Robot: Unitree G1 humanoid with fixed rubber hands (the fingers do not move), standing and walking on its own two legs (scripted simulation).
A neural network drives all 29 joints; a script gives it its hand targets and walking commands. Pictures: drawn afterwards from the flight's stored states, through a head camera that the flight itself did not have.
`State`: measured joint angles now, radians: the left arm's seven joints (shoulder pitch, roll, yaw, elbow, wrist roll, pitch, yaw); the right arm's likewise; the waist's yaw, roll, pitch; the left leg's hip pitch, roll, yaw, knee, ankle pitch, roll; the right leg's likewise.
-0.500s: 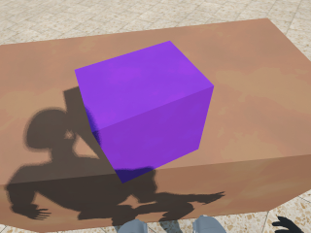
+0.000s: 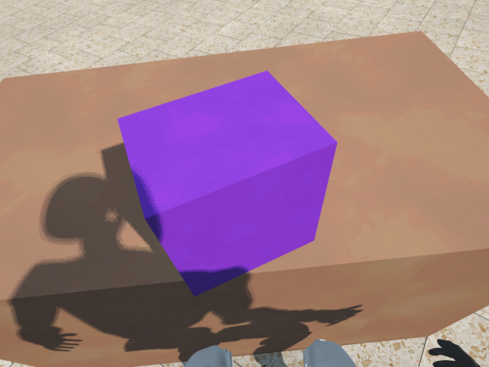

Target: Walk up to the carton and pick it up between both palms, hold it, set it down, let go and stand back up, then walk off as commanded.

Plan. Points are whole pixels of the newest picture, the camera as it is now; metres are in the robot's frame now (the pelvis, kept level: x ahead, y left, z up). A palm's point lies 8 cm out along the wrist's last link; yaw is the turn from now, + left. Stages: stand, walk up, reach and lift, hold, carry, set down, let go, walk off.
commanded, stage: walk up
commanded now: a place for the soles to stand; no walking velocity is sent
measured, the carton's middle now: (229, 188) +0.34 +0.03 +0.14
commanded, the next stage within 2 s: none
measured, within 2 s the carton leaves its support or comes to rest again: neither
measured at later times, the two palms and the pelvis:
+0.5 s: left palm out of the picture +0.08 +0.37 -0.09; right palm out of the picture +0.10 -0.29 -0.09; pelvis +0.00 +0.03 +0.00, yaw +0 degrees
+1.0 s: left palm out of the picture +0.01 +0.37 -0.10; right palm out of the picture +0.03 -0.29 -0.11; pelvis -0.06 +0.03 -0.01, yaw +0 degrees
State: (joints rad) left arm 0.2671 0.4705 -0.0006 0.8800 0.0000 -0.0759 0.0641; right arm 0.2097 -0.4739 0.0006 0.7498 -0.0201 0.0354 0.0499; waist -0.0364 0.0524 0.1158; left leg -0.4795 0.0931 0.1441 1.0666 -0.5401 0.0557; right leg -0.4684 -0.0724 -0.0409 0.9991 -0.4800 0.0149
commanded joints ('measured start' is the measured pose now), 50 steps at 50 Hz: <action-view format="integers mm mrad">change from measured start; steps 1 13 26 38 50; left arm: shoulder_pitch -30 101 -115 64 -201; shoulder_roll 341 224 235 371 217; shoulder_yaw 122 105 97 135 89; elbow -49 -4 -67 -67 -124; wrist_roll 18 -11 -18 -18 -12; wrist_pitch -23 -12 17 22 57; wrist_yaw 35 22 35 24 40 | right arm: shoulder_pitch -12 -103 72 -161 25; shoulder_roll -206 -247 -304 -147 -348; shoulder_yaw -123 -120 -144 -97 -163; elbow -32 -38 30 -81 23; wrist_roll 4 1 -14 40 -5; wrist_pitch -18 -34 -53 3 -14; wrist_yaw -21 -26 -33 -63 -37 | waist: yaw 19 67 -33 90 -52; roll -261 13 29 -251 119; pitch -116 -141 -86 -147 -55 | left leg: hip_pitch -64 100 292 -138 145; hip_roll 31 168 289 -48 357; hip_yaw -163 -264 -539 -143 -695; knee -70 -382 -640 178 -748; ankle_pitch -11 339 284 -101 132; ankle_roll -29 94 113 -30 115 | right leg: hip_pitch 51 75 -286 133 -303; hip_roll -245 36 14 -332 87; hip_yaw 442 -60 23 590 56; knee -392 -171 160 -398 278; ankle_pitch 253 173 -141 802 -134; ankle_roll -263 -65 -55 -363 -44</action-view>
